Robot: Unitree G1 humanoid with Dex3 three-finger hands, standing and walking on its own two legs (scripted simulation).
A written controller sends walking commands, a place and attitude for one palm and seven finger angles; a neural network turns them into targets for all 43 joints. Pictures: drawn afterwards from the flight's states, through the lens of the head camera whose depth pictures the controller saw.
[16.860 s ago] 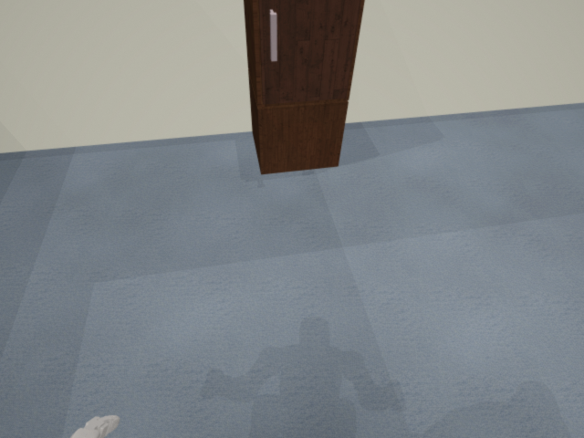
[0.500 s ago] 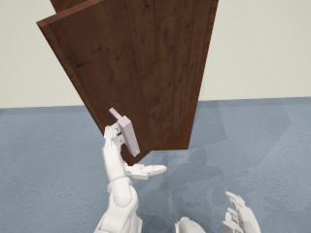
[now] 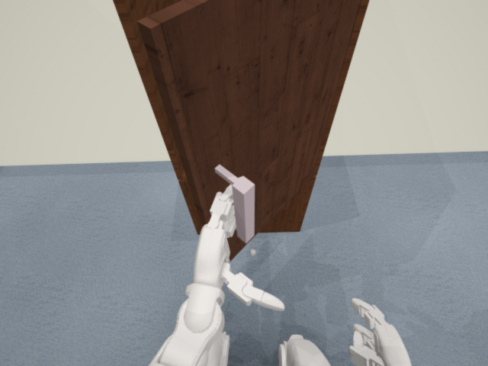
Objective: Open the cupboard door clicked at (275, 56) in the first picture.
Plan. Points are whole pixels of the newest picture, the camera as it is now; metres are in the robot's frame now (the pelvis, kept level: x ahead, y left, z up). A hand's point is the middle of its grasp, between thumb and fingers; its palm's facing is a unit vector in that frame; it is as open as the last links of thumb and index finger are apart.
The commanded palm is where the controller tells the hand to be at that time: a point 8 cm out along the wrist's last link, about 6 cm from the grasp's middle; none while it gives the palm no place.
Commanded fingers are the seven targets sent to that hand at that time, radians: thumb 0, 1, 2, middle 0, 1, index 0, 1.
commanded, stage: slide the hand sideways off the handle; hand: left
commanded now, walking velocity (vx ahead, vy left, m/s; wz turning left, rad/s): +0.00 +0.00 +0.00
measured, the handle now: (235, 206) +0.36 +0.03 +0.05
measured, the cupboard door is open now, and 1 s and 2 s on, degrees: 46 47 47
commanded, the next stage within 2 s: draw the hand back to the body in 0.96 s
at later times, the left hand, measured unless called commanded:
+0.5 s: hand (239, 268) +0.26 +0.02 +0.05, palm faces -0.01 -1.00 +0.01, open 16.2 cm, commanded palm +0.22 +0.07 +0.05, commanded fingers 0.00 -0.50 0.30 -0.15 -0.30 -0.15 -0.30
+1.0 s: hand (204, 301) +0.21 +0.07 +0.05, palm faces +0.03 -1.00 -0.01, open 16.3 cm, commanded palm +0.18 +0.12 +0.05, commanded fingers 0.00 -0.50 0.30 -0.15 -0.30 -0.15 -0.30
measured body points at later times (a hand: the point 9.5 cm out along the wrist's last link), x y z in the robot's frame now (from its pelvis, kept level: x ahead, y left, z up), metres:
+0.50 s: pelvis +0.01 +0.00 +0.00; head +0.07 -0.01 +0.45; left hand +0.25 +0.07 +0.05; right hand +0.19 -0.22 -0.08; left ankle +0.05 +0.12 -0.64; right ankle +0.01 -0.10 -0.64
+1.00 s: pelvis +0.02 -0.03 -0.01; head +0.09 -0.05 +0.43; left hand +0.20 +0.12 +0.05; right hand +0.21 -0.25 -0.10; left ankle +0.05 +0.12 -0.64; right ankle +0.01 -0.10 -0.64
